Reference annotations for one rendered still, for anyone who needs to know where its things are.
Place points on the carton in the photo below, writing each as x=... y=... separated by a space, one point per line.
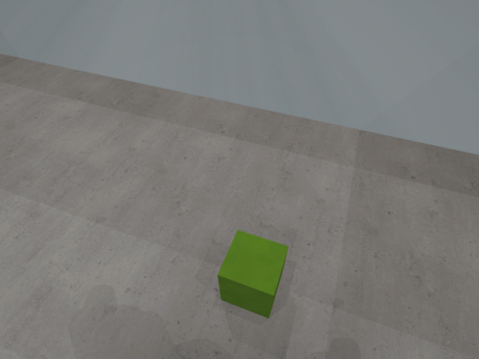
x=251 y=272

